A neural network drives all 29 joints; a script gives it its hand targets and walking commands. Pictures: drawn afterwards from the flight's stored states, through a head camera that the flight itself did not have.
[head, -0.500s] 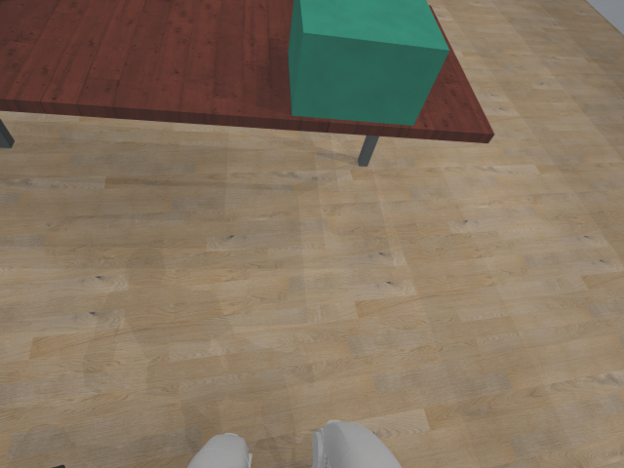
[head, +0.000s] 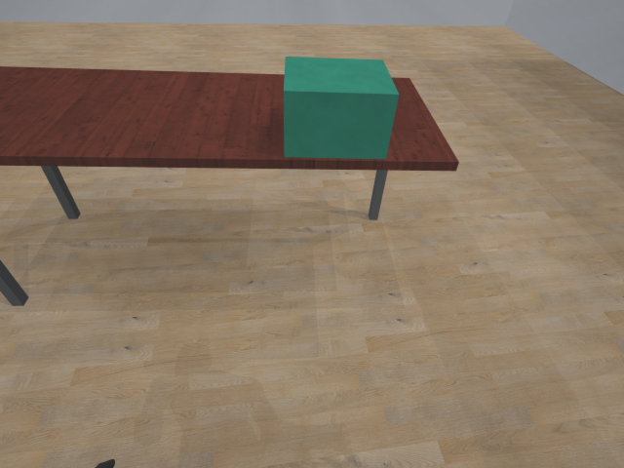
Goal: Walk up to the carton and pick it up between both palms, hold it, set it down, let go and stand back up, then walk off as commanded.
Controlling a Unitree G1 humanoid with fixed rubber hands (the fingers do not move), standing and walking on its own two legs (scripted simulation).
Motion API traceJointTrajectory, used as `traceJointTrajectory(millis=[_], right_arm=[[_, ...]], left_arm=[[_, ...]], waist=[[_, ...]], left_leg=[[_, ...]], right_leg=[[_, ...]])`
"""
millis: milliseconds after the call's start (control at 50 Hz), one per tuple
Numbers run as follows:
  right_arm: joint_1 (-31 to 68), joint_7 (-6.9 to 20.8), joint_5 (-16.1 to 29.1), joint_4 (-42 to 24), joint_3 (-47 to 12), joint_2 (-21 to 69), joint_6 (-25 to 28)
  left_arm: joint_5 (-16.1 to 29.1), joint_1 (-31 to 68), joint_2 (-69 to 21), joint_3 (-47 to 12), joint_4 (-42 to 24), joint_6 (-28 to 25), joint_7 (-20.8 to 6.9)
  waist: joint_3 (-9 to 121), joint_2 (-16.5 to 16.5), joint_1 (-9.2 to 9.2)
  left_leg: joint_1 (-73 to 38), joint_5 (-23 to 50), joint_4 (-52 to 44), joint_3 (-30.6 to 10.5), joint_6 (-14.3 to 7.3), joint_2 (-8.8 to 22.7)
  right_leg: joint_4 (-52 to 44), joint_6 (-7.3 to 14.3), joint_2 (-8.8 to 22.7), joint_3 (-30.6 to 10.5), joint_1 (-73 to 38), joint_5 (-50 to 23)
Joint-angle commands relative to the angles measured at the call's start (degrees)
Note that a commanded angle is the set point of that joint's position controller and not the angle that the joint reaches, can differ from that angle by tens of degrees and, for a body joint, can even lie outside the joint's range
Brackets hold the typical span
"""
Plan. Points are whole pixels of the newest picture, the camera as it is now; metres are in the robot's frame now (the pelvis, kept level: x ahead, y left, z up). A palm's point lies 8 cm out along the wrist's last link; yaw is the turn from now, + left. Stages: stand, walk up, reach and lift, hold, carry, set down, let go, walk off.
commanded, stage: walk off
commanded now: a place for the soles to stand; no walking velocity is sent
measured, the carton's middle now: (335, 107) +1.02 -0.06 +0.01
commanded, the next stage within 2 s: none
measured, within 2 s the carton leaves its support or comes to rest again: neither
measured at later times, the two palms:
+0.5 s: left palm out of the picture -0.07 +0.33 -0.11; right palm out of the picture -0.01 -0.31 -0.08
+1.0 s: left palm out of the picture +0.04 +0.35 -0.16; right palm out of the picture -0.06 -0.25 -0.10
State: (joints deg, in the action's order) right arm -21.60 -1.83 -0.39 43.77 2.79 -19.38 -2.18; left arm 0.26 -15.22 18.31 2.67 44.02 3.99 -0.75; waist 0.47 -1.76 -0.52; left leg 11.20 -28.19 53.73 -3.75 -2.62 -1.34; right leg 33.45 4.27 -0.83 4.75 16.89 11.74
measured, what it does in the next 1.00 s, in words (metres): steps on the spot: left foot, then right foot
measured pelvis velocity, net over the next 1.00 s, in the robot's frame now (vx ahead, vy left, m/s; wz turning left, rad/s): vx -0.04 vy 0.03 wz -0.06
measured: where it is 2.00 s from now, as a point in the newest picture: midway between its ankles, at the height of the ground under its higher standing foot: outside the picture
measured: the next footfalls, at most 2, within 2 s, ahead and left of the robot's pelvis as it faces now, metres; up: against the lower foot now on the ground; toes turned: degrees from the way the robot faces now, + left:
left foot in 0.12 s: -0.06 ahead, +0.14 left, +0.00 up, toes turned +2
right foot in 0.52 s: -0.03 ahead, -0.16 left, +0.00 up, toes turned +4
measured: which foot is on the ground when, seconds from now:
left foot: up 0.00-0.10, down 0.12-0.52, up 0.54-0.82, down 0.84-1.00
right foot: down 0.00-0.14, up 0.16-0.50, down 0.52-0.86, up 0.88-1.00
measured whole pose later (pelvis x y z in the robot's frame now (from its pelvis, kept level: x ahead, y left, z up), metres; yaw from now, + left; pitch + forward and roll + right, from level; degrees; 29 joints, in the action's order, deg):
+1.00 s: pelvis -0.04 +0.03 -0.02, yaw -3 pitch -9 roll +2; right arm -25.8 -2.0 -1.6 43.5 1.8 -13.3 -0.5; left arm -1.6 -15.7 26.5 6.4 46.6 4.5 -1.4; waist -12.3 -10.9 -0.9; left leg 13.6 -21.3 43.3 0.1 0.3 -1.7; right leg 73.0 1.1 -1.7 -3.9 23.2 29.5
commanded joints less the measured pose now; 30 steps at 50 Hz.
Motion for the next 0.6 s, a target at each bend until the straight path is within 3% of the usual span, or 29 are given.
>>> traceJointTrajectory(millis=[0,40,60,80,100,120,140,160,180,200,220,260,300,340,400,420,440,460,480,500,520,540,560,580], right_arm=[[-7.9,-0.8,-0.1,-6.3,3.6,-10.0,1.9],[-12.5,-0.9,0.0,-6.9,3.9,-9.0,2.1],[-15.9,-1.0,0.2,-6.6,4.2,-8.8,2.2],[-18.4,-1.0,0.3,-5.8,4.4,-9.1,2.2],[-17.4,-0.9,0.2,-5.7,4.6,-10.4,2.2],[-13.0,-0.6,-0.6,-6.5,4.6,-13.0,2.3],[-3.7,-1.1,-2.2,-7.1,4.6,-15.7,2.8],[1.1,-1.7,-1.9,-7.6,5.5,-17.9,3.9],[5.9,-2.2,-1.8,-9.5,4.9,-16.5,4.3],[8.0,-2.2,-2.0,-9.9,5.0,-15.9,4.5],[8.6,-1.9,-2.5,-8.9,5.7,-15.5,4.4],[4.9,-1.9,-3.6,-9.6,6.6,-15.2,3.9],[-0.6,-2.0,-3.6,-9.8,6.1,-14.2,3.6],[-4.0,-2.2,-3.2,-10.9,5.9,-13.5,3.7],[-3.5,-2.4,-3.0,-13.8,6.9,-13.7,3.5],[-2.6,-2.3,-3.0,-14.9,7.3,-13.7,3.2],[-1.2,-2.2,-2.8,-15.9,7.4,-13.8,2.7],[-0.6,-1.8,-2.4,-16.5,7.2,-13.3,2.2],[-2.0,-1.4,-2.2,-16.3,7.2,-11.4,1.7],[-2.9,-1.0,-1.9,-16.5,7.5,-11.0,1.6],[-3.4,-0.9,-1.5,-15.1,7.2,-11.5,1.4],[-2.6,-0.7,-0.3,-15.3,6.1,-11.3,1.3],[0.8,-0.4,-0.1,-14.4,5.3,-10.6,1.5],[3.1,-0.4,-0.5,-13.2,4.8,-10.5,1.4]], left_arm=[[-0.3,-4.1,18.4,5.4,-4.1,-0.6,1.1],[-0.6,-3.7,17.8,5.5,-4.5,-0.3,0.9],[-0.6,-2.0,17.4,5.4,-5.2,0.1,0.8],[-0.6,0.2,16.6,5.4,-5.8,0.5,0.8],[-0.2,0.7,15.0,5.4,-5.5,0.6,0.7],[0.7,0.5,12.0,5.2,-4.0,0.7,0.2],[0.5,1.0,14.4,6.4,-2.5,0.6,-0.5],[0.6,1.0,16.2,7.3,-4.3,0.6,-1.5],[0.8,0.0,17.0,7.0,-4.2,0.2,-2.2],[0.2,-1.8,18.1,7.1,-3.7,-0.3,-2.6],[-0.2,-2.7,18.9,7.1,-3.1,-0.7,-2.8],[-1.0,-3.0,17.8,6.4,-2.3,-0.5,-3.4],[-1.3,0.9,17.1,6.2,-3.2,-0.2,-3.5],[-1.1,3.0,17.1,6.4,-4.8,-0.3,-3.4],[-0.4,-0.5,16.5,6.2,-4.8,-0.8,-3.2],[-0.2,-3.6,16.5,6.2,-4.2,-1.0,-2.9],[0.1,-7.7,16.5,6.1,-3.1,-1.4,-2.6],[0.2,-11.6,16.6,5.6,-1.4,-1.6,-2.0],[-0.1,-14.8,18.6,5.6,0.5,-1.4,-1.3],[-0.6,-14.0,20.8,5.8,-1.2,-1.0,-0.7],[-0.3,-13.0,21.0,5.6,-2.9,-1.1,-0.1],[0.3,-8.3,22.8,5.6,-4.1,-2.6,0.1],[0.4,-4.0,21.1,4.9,-3.3,-3.3,0.4],[0.4,-1.9,20.3,4.6,-1.9,-3.5,0.3]], waist=[[-6.9,-9.2,0.32],[-5.7,-8.4,1.85],[-5.2,-7.9,3.54],[-5.4,-4.7,5.21],[-6.2,6.7,5.7],[-9.5,25.2,4.64],[-16.8,13.4,-0.77],[-17.0,12.7,-3.69],[-19.2,9.5,-6.32],[-17.6,9.8,-7.19],[-16.8,12.8,-6.25],[-15.8,16.4,-3.36],[-16.3,11.7,-0.39],[-16.1,7.4,1.02],[-12.9,8.3,0.51],[-11.9,8.7,-0.34],[-11.3,7.5,-2.1],[-11.5,3.1,-4.02],[-10.2,-5.2,-4.19],[-9.5,-7.3,-2.66],[-7.7,-5.3,-1.96],[-10.2,-7.5,-0.56],[-17.0,-6.2,0.5],[-20.7,-6.3,1.17]], left_leg=[[7.4,-2.9,-10.3,2.2,-3.0,0.9],[1.7,-2.3,-17.6,5.4,-4.4,0.0],[-2.9,-1.3,-22.9,7.4,-5.2,-0.6],[-7.4,1.0,-30.2,7.9,-6.3,-0.4],[-8.8,2.2,-38.9,2.4,-8.6,3.0],[-2.8,-7.6,-46.3,-19.4,-12.0,16.9],[6.2,-14.8,-48.2,-27.2,-11.7,18.7],[15.2,-28.4,-52.4,-32.1,-11.0,22.3],[19.4,-23.2,-52.7,-27.9,-8.2,19.4],[18.1,-16.5,-50.5,-23.1,-7.1,17.9],[12.8,-9.9,-48.3,-17.1,-7.2,16.1],[5.3,-5.9,-45.9,-11.9,-9.3,15.2],[0.7,-5.5,-44.2,-14.5,-9.9,15.5],[-1.7,-4.6,-43.1,-17.5,-10.7,16.6],[-0.8,-3.3,-38.7,-18.6,-11.6,18.7],[1.8,-2.3,-36.3,-17.7,-10.9,18.9],[5.7,-0.5,-31.6,-14.2,-8.8,17.7],[10.7,2.4,-21.7,-6.5,-5.3,14.0],[13.9,2.7,-4.6,2.3,-2.8,6.5],[19.1,1.0,6.2,4.0,-0.5,2.9],[20.2,0.6,11.3,0.6,0.0,3.4],[19.4,1.2,16.1,-2.0,0.2,2.6],[19.6,3.0,16.4,-3.9,-0.2,4.5],[19.7,2.3,15.8,-4.7,0.1,4.3]], right_leg=[[-25.1,0.5,16.9,-28.3,-3.5,25.2],[-25.7,-3.5,15.1,-23.8,-2.7,20.7],[-25.3,-6.6,13.3,-20.2,-0.8,17.1],[-21.1,-9.5,10.6,-14.8,1.8,14.6],[-6.4,-10.8,5.9,-7.7,5.3,17.3],[23.4,-8.5,-0.6,-0.1,11.9,18.8],[38.8,-7.4,-2.5,-6.6,17.5,15.2],[48.3,-6.1,0.8,-13.0,13.5,11.8],[48.9,-5.3,1.1,-15.2,9.4,9.0],[49.5,-4.9,1.4,-14.4,8.2,8.4],[49.6,-4.9,1.4,-11.2,11.7,10.3],[46.9,-4.5,1.0,-7.0,15.1,13.5],[41.0,-4.4,1.9,-6.3,17.1,14.4],[33.2,-3.7,3.4,-7.4,16.3,14.8],[20.0,-1.8,5.5,-11.3,8.9,17.6],[13.7,-0.9,6.2,-12.5,3.5,17.5],[2.2,0.5,7.1,-13.5,-3.9,15.4],[-14.2,2.1,7.9,-15.3,-12.5,14.3],[-20.6,2.2,11.1,-24.7,-15.6,18.4],[-18.0,2.2,14.8,-34.8,-15.2,15.2],[-17.1,3.4,16.0,-37.5,-14.8,14.0],[-22.3,6.7,20.1,-46.3,-4.7,22.9],[-26.2,7.2,20.0,-47.9,4.6,25.3],[-27.3,7.5,19.4,-46.8,10.1,28.9]])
